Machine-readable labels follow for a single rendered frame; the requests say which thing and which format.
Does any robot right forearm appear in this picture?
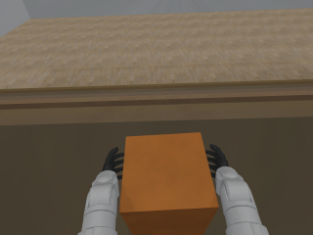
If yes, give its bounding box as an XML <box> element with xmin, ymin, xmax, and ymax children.
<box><xmin>215</xmin><ymin>166</ymin><xmax>269</xmax><ymax>235</ymax></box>

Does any robot left forearm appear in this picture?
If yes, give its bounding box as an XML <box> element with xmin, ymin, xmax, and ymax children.
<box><xmin>77</xmin><ymin>170</ymin><xmax>119</xmax><ymax>235</ymax></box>

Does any left robot hand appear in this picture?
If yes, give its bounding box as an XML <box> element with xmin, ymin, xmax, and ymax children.
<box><xmin>102</xmin><ymin>147</ymin><xmax>125</xmax><ymax>180</ymax></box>

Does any right robot hand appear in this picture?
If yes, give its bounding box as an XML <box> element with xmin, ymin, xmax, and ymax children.
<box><xmin>205</xmin><ymin>144</ymin><xmax>229</xmax><ymax>178</ymax></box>

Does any carton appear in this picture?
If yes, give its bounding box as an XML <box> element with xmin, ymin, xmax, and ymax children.
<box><xmin>119</xmin><ymin>132</ymin><xmax>219</xmax><ymax>235</ymax></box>

